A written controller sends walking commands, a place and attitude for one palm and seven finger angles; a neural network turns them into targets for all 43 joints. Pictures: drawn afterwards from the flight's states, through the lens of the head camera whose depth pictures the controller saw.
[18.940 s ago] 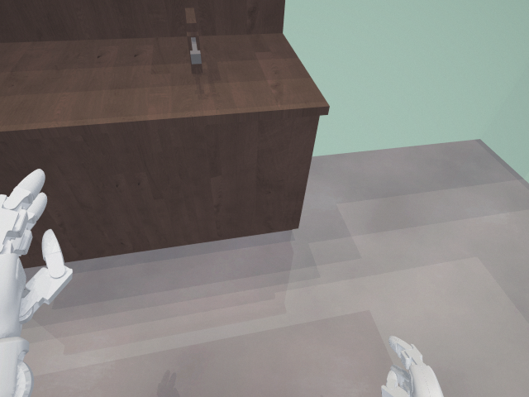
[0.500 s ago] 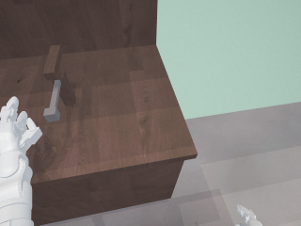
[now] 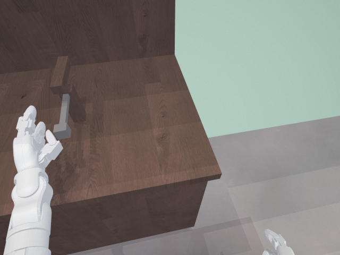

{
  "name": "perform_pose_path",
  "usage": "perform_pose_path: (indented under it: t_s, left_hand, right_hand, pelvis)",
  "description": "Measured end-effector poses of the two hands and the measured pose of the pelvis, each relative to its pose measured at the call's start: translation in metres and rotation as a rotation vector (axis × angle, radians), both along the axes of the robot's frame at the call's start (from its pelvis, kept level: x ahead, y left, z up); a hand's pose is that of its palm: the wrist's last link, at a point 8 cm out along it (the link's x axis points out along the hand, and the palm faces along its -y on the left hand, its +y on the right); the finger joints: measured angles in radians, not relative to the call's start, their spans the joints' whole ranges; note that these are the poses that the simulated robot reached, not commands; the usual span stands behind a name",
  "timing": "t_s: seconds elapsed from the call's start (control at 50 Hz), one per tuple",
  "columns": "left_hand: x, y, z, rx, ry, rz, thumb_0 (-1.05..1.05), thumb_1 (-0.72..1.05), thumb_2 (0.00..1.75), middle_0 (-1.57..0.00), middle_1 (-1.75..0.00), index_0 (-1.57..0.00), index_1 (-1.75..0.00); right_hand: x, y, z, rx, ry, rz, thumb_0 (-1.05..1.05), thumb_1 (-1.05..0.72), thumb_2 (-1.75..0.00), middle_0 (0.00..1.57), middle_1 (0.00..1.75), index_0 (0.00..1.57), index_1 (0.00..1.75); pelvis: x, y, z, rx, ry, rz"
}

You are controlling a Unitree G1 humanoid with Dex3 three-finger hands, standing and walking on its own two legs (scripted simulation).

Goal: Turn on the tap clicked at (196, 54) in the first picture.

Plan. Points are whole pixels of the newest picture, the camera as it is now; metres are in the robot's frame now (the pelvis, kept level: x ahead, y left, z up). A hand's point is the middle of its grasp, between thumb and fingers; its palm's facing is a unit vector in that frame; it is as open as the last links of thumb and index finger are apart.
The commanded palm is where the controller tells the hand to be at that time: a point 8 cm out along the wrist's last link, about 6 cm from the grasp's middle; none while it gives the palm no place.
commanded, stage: push the lever round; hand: left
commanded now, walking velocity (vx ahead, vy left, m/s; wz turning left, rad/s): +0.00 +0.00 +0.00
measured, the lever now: (62, 131) +0.36 +0.29 +0.10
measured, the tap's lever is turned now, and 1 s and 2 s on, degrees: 3 30 55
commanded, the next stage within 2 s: none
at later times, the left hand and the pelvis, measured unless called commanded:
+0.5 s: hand (81, 140) +0.34 +0.24 +0.09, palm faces +0.55 -0.83 -0.07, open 7.7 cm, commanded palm +0.30 +0.27 +0.09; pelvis +0.00 +0.00 +0.00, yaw +0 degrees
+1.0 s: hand (97, 134) +0.36 +0.21 +0.09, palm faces +0.64 -0.77 -0.08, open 7.7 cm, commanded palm +0.32 +0.23 +0.09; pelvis +0.00 -0.01 +0.00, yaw +0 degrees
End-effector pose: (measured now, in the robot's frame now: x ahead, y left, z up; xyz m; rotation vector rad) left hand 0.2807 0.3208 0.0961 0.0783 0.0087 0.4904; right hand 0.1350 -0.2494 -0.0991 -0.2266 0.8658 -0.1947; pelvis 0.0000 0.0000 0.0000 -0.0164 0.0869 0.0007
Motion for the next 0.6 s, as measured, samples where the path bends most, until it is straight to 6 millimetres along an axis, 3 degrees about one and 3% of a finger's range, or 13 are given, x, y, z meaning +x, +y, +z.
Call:
perform_pose_path:
  t_s: [0.6]
  left_hand:
    - [0.017, -0.058, -0.004, -0.021, 0.021, 0.12, 0.02, 0.93, 0.91, -0.15, -0.15, -0.15, -0.15]
  right_hand:
    - [0.007, 0.003, -0.002, 0.03, 0.012, 0.02, 0.01, -0.91, -0.9, 0.21, 0.3, 0.2, 0.3]
  pelvis:
    - [0.0, -0.006, 0.002, 0.008, -0.004, -0.002]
